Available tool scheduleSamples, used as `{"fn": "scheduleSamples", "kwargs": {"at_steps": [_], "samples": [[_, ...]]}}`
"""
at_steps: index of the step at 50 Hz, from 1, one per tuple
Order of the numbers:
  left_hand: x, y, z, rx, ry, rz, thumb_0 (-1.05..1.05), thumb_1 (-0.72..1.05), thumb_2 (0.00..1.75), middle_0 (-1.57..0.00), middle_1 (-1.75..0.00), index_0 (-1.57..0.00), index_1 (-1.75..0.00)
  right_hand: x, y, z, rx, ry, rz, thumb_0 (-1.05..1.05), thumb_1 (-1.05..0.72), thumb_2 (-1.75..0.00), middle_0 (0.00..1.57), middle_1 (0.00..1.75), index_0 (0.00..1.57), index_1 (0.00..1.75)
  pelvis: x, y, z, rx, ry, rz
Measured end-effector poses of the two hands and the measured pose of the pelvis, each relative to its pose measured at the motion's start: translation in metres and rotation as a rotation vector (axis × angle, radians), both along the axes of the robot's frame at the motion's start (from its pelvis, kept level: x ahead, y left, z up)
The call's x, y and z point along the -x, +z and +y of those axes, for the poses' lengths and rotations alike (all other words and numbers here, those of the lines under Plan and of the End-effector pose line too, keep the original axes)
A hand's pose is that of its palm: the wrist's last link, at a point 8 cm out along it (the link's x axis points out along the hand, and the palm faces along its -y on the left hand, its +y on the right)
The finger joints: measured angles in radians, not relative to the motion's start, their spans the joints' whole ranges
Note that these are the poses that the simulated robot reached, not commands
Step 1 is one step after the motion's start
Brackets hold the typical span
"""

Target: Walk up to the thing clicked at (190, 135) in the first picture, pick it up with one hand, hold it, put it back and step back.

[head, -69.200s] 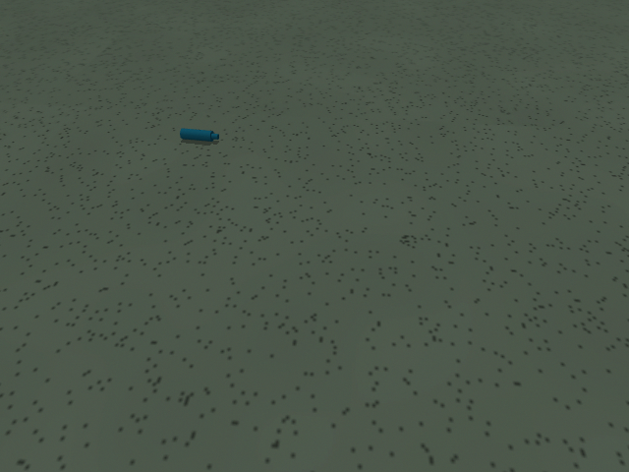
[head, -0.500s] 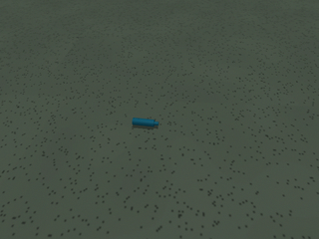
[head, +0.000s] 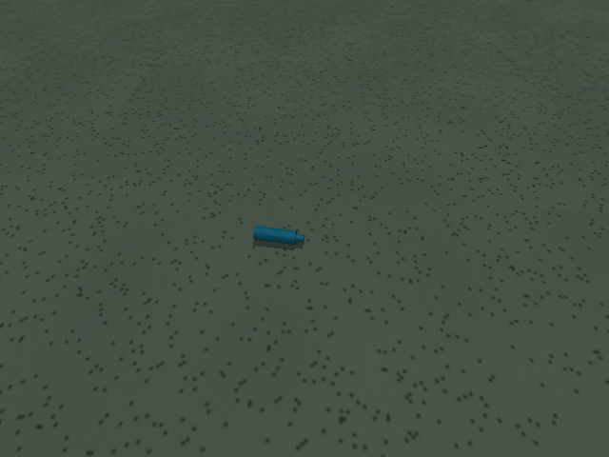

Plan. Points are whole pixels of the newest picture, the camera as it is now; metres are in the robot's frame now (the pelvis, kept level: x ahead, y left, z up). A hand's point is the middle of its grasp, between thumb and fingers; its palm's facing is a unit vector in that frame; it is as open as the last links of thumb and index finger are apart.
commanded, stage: step back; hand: left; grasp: from above
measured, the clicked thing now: (279, 235) +1.09 +0.13 -0.73
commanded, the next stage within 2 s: stand in 0.24 s
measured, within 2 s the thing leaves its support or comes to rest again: neither
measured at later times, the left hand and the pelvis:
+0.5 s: hand out of the picture +0.10 +0.25 -0.14, palm faces -0.02 -0.94 -0.33, open 7.4 cm; pelvis +0.01 +0.00 +0.02, yaw -1 degrees
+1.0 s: hand out of the picture +0.07 +0.25 -0.14, palm faces -0.05 -0.94 -0.34, open 7.4 cm; pelvis +0.00 -0.01 +0.02, yaw -1 degrees
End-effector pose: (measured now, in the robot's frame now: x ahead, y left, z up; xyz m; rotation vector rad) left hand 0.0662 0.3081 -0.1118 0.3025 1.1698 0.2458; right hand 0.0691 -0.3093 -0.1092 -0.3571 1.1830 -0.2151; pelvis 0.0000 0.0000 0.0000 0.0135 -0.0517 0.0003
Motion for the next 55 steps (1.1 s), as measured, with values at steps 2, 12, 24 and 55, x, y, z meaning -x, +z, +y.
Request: {"fn": "scheduleSamples", "kwargs": {"at_steps": [2,12,24,55], "samples": [[-0.005,-0.003,0.002,0.007,0.004,0.009,0.01,0.90,0.90,-0.21,-0.30,-0.20,-0.30,-0.008,0.002,0.006,-0.004,0.005,-0.009,0.00,-0.91,-0.90,0.20,0.30,0.20,0.30,-0.003,0.000,0.002,0.005,-0.003,0.005],[-0.022,0.000,-0.001,0.020,-0.016,0.026,0.01,0.90,0.90,-0.21,-0.30,-0.20,-0.30,-0.054,0.011,0.026,-0.043,0.022,-0.066,0.00,-0.90,-0.89,0.21,0.30,0.20,0.30,-0.013,0.009,0.003,0.023,-0.008,0.017],[-0.027,0.011,-0.011,0.028,-0.039,0.033,0.01,0.90,0.90,-0.21,-0.30,-0.20,-0.30,-0.052,0.015,0.023,-0.058,0.006,-0.067,0.00,-0.90,-0.89,0.21,0.30,0.20,0.30,-0.011,0.018,0.002,0.016,-0.014,0.004],[-0.004,0.010,-0.019,0.025,-0.049,0.090,0.01,0.90,0.90,-0.21,-0.30,-0.20,-0.30,0.015,0.007,0.005,-0.050,-0.049,0.078,0.00,-0.90,-0.90,0.21,0.30,0.20,0.30,-0.002,0.021,-0.007,0.016,-0.012,0.020]]}}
